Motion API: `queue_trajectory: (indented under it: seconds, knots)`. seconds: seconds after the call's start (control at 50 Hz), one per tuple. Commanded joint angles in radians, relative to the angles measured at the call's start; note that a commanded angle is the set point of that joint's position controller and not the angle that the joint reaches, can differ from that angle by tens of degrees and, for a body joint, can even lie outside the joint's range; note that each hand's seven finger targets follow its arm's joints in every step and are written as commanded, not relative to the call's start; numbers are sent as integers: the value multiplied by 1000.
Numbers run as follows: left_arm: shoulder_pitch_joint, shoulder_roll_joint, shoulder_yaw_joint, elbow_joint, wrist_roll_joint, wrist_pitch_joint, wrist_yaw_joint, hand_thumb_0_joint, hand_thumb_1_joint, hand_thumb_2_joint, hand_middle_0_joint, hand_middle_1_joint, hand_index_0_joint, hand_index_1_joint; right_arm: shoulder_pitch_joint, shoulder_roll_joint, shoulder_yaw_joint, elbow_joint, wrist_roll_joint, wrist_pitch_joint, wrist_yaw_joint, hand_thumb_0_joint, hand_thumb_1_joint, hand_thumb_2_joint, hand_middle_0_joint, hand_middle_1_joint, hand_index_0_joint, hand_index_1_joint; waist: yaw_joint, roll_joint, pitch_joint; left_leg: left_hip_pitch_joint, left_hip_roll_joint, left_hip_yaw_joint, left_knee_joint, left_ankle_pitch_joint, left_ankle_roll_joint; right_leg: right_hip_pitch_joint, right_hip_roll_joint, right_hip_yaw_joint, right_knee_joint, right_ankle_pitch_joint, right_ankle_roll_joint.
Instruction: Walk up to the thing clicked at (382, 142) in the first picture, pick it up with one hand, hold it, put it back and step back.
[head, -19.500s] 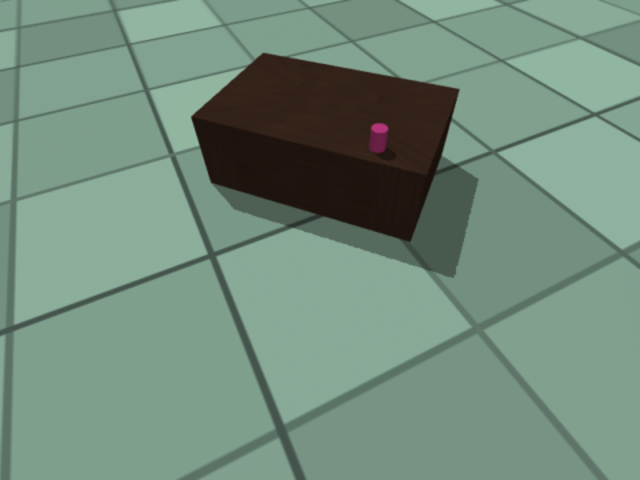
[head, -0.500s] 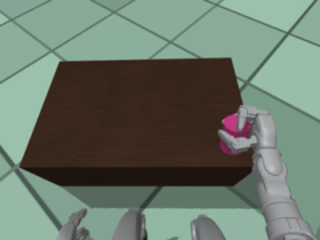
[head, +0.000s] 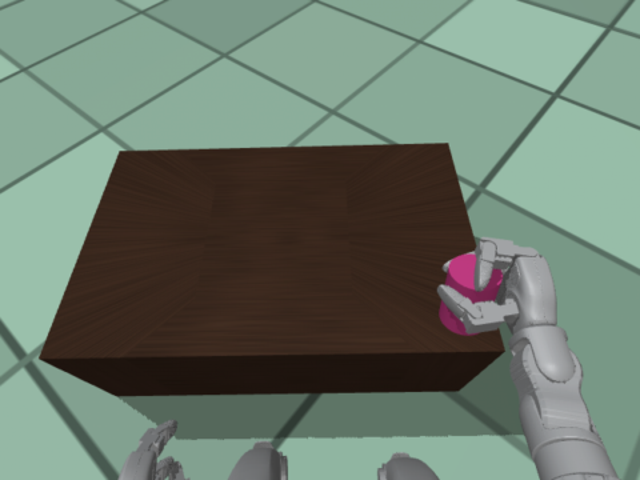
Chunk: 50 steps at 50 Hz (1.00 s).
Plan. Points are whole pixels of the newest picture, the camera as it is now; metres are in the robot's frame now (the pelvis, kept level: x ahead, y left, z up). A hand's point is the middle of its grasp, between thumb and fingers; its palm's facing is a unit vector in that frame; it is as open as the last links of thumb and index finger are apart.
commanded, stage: lift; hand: right
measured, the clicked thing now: (468, 295) +0.33 -0.17 +0.01
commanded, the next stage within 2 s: hold in 0.10 s
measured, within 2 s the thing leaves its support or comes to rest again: neither
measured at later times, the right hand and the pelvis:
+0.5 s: hand (483, 284) +0.32 -0.17 +0.06, palm faces +0.03 +1.00 -0.01, open 5.2 cm; pelvis +0.01 +0.00 +0.01, yaw +0 degrees
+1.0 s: hand (487, 279) +0.32 -0.17 +0.07, palm faces +0.02 +1.00 +0.00, open 5.3 cm; pelvis +0.00 +0.00 +0.02, yaw +0 degrees
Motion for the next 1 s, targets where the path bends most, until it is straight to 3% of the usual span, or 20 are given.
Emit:
queue_trajectory:
  seconds: [0.0, 0.12, 0.2, 0.22, 0.26, 0.32, 0.36, 0.38, 0.4, 0.42, 0.48, 0.58, 0.66, 0.68, 0.72, 0.74, 0.8, 0.84, 0.96, 0.98]
  knots:
    - [-4, 134, 52, -118, -6, -43, 13, 0, 899, 905, -189, -300, -188, -300, -261, -130, -57, -302, 29, -78, -1, 0, -496, -1324, 1373, 1437, 1386, 1437, -2, -25, -359, 289, -41, 27, -117, 264, 47, 119, 33, -18, -172, 325, -21]
    - [3, 135, 52, -111, -7, -37, 18, 0, 897, 904, -191, -303, -193, -302, -250, -128, -47, -288, 28, -65, 12, 0, -486, -1317, 1359, 1426, 1372, 1426, 6, -26, -340, 300, -42, 31, -123, 306, 48, 153, 28, -16, -180, 392, -15]
    - [-20, 129, 49, -125, -8, -40, 18, 0, 887, 911, -196, -303, -193, -306, -254, -137, -57, -324, 31, -61, 6, 0, -506, -1276, 1365, 1397, 1368, 1397, -8, -21, -327, 319, -41, 26, -147, 275, 45, 150, 32, -22, -193, 336, -21]
    - [-12, 134, 53, -122, -9, -42, 19, 0, 888, 913, -194, -303, -191, -307, -228, -115, -45, -298, 34, -55, 10, 0, -500, -1269, 1353, 1387, 1357, 1387, 3, -4, -321, 311, -44, 34, -145, 271, 45, 151, 29, -16, -201, 340, -19]
    - [-32, 124, 42, -121, -8, -43, 16, 0, 891, 908, -195, -303, -193, -305, -224, -108, -36, -281, 35, -52, 9, 0, -505, -1270, 1351, 1386, 1355, 1385, -3, -15, -258, 293, -42, 33, -157, 230, 44, 120, 31, -18, -213, 288, -21]
    - [-29, 132, 48, -128, -9, -46, 20, 0, 894, 910, -195, -305, -194, -306, -222, -130, -50, -326, 32, -51, 9, 0, -511, -1260, 1354, 1379, 1355, 1379, -10, -15, -305, 314, -44, 32, -161, 242, 44, 155, 29, -17, -218, 302, -21]
    - [-27, 129, 46, -123, -9, -47, 19, 0, 895, 910, -195, -306, -195, -307, -227, -105, -29, -326, 38, -49, 12, 0, -505, -1257, 1342, 1371, 1344, 1371, 0, -23, -292, 302, -44, 38, -155, 252, 46, 161, 27, -11, -223, 325, -15]
    - [-34, 131, 46, -127, -10, -48, 20, 0, 890, 912, -198, -306, -196, -308, -232, -129, -47, -358, 37, -52, 6, 0, -513, -1264, 1357, 1383, 1359, 1383, -14, -40, -313, 315, -46, 35, -156, 256, 45, 182, 25, -10, -226, 330, -14]
    - [-28, 130, 45, -124, -11, -48, 22, 0, 889, 912, -196, -305, -194, -308, -207, -113, -39, -297, 36, -44, 8, 0, -496, -1261, 1353, 1381, 1355, 1381, -1, -20, -279, 306, -46, 39, -159, 254, 44, 171, 25, -9, -227, 334, -14]
    - [-17, 133, 53, -124, -8, -49, 22, 0, 887, 915, -197, -306, -194, -309, -209, -126, -54, -357, 36, -48, 5, 0, -487, -1267, 1357, 1388, 1360, 1388, -12, -19, -337, 337, -44, 35, -156, 289, 44, 193, 28, -13, -217, 370, -15]
    - [-14, 130, 51, -119, -7, -48, 25, 0, 886, 914, -196, -307, -194, -309, -207, -118, -46, -343, 37, -41, 8, 0, -485, -1268, 1352, 1387, 1356, 1387, -1, -16, -310, 338, -41, 34, -157, 321, 42, 185, 29, -19, -213, 402, -15]
    - [-32, 121, 42, -126, -11, -50, 28, 0, 892, 910, -197, -307, -197, -307, -206, -118, -44, -329, 35, -27, 9, 0, -506, -1273, 1357, 1389, 1361, 1389, -4, 13, -281, 356, -38, 27, -190, 284, 38, 179, 33, -27, -227, 332, -26]
    - [-33, 123, 43, -125, -12, -53, 29, 0, 889, 911, -196, -306, -195, -307, -173, -128, -53, -342, 35, -19, 8, 0, -495, -1266, 1350, 1382, 1354, 1382, -15, -19, -291, 369, -40, 33, -187, 302, 41, 199, 32, -22, -240, 369, -17]
    - [-27, 124, 44, -129, -11, -51, 28, 0, 886, 913, -196, -308, -195, -308, -167, -112, -33, -364, 34, -17, 10, 0, -497, -1267, 1358, 1386, 1361, 1386, -12, -18, -295, 370, -42, 34, -186, 313, 43, 210, 30, -21, -245, 388, -15]
    - [-42, 124, 40, -124, -13, -51, 26, 0, 888, 910, -197, -307, -197, -307, -185, -103, -32, -318, 41, -14, 12, 0, -487, -1264, 1345, 1379, 1350, 1379, -2, -15, -228, 331, -45, 40, -187, 275, 42, 180, 25, -15, -253, 355, -15]
    - [-32, 122, 40, -126, -11, -51, 26, 0, 888, 911, -198, -308, -197, -308, -236, -121, -40, -384, 40, -21, 10, 0, -480, -1265, 1350, 1383, 1354, 1383, -8, -43, -276, 350, -43, 38, -183, 285, 46, 207, 23, -13, -255, 376, -10]
    - [-36, 118, 37, -132, -13, -50, 29, 0, 889, 912, -197, -308, -197, -308, -176, -117, -38, -358, 37, -13, 6, 0, -507, -1265, 1356, 1383, 1359, 1383, -16, -5, -280, 382, -42, 36, -194, 317, 41, 221, 27, -20, -249, 394, -15]
    - [-23, 131, 51, -125, -11, -54, 31, 0, 885, 916, -197, -307, -195, -310, -200, -102, -25, -372, 38, -8, 11, 0, -497, -1268, 1351, 1383, 1355, 1383, 3, -13, -300, 374, -42, 36, -190, 338, 40, 233, 26, -20, -248, 417, -14]
    - [-40, 121, 37, -130, -13, -52, 28, 0, 888, 910, -197, -305, -197, -306, -200, -103, -32, -317, 40, 2, 14, 0, -466, -1268, 1349, 1387, 1356, 1387, -13, -5, -247, 371, -43, 39, -212, 276, 41, 214, 26, -18, -272, 354, -17]
    - [-45, 121, 38, -136, -13, -53, 28, 0, 888, 910, -198, -307, -198, -307, -235, -116, -29, -379, 40, -3, 13, 0, -479, -1266, 1351, 1385, 1356, 1385, -15, -27, -270, 379, -42, 37, -214, 272, 43, 225, 28, -19, -278, 345, -16]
